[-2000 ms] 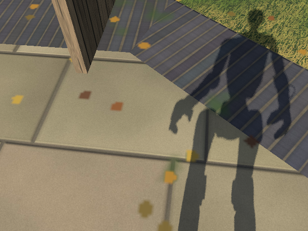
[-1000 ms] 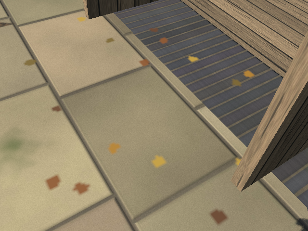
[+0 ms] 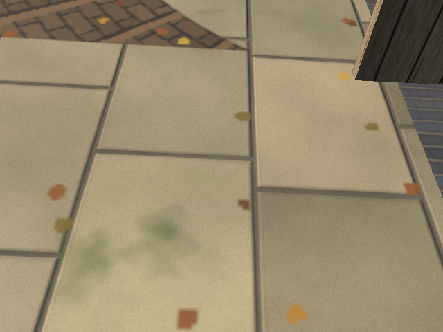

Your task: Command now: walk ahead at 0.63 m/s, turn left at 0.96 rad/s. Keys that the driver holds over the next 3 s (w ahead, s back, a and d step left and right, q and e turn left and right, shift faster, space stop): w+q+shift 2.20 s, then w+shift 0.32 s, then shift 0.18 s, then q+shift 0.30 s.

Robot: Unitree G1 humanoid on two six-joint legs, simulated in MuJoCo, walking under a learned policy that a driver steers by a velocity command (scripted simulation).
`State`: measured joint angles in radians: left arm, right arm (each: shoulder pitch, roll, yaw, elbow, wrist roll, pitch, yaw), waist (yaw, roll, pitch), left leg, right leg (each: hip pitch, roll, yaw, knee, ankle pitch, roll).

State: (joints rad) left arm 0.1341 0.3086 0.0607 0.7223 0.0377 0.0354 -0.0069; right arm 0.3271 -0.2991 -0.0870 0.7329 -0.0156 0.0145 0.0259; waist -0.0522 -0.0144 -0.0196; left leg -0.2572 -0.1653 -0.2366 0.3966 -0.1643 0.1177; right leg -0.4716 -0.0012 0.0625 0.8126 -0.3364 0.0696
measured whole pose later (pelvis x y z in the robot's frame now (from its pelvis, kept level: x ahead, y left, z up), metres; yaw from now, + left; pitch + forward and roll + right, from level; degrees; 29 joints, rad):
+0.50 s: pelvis +0.22 +0.03 -0.03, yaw +27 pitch +3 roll -1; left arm 0.50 0.30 0.06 0.85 0.04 -0.09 0.00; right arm 0.02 -0.33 -0.05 0.60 -0.04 0.02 0.12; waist 0.08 0.05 0.00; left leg -0.83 0.07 0.05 1.01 -0.10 0.09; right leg 0.19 -0.04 -0.28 0.20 -0.42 0.08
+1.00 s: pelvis +0.59 +0.32 -0.03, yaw +56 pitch +2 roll +0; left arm 0.00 0.29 -0.01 0.56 0.03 -0.05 -0.01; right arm 0.44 -0.36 -0.08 0.82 0.00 -0.07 0.01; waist -0.11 0.01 0.03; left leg 0.12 -0.17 -0.31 0.41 -0.48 0.16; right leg -0.60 -0.07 0.05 0.57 -0.08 0.03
